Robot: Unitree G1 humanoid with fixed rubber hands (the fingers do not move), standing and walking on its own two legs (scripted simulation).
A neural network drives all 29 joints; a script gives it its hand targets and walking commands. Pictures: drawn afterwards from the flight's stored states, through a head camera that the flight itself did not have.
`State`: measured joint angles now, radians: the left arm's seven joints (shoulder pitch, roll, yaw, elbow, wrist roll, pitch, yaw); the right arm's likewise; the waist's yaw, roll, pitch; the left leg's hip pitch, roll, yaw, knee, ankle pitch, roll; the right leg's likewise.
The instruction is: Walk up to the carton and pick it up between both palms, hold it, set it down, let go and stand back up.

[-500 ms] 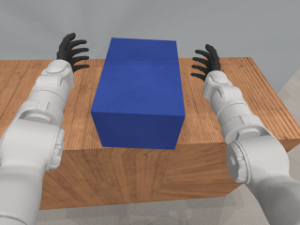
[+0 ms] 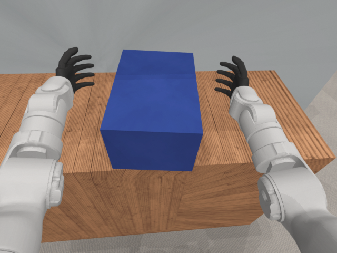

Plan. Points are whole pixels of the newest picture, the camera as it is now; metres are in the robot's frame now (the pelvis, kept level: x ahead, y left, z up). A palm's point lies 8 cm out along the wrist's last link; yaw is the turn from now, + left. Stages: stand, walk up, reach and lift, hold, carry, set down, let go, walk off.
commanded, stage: set down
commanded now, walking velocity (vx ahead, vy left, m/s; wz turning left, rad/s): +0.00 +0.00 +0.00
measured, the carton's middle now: (155, 106) +0.49 +0.02 +0.05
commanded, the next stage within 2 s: none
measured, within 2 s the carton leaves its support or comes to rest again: neither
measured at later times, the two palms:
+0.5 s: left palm (54, 125) +0.36 +0.24 +0.13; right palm (237, 130) +0.34 -0.16 +0.12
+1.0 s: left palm (49, 173) +0.28 +0.25 +0.08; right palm (242, 164) +0.28 -0.16 +0.08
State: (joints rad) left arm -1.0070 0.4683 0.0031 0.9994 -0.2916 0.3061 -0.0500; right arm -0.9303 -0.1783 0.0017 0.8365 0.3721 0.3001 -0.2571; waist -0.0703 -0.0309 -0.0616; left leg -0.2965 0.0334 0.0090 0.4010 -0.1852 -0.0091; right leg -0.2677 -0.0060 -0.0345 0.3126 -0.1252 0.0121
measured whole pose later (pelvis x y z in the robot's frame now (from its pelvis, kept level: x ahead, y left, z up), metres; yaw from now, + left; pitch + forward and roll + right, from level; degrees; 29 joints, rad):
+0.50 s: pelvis -0.02 +0.01 +0.00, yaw -1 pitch -2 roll -1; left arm -0.59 0.41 0.08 0.47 -0.26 0.46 -0.06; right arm -0.50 -0.13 -0.04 0.37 0.32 0.37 -0.24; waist -0.01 -0.03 0.04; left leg -0.20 0.03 0.02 0.43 -0.20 0.00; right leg -0.17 -0.01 -0.02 0.34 -0.13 0.02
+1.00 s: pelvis +0.00 +0.00 +0.00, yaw -1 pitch -5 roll -1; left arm -0.08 0.34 0.11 -0.04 -0.23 0.46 -0.08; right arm -0.02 -0.09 -0.01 -0.08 0.24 0.37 -0.23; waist 0.06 -0.02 0.11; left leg -0.09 0.03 0.04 0.38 -0.21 -0.01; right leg -0.08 -0.01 -0.01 0.33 -0.16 0.02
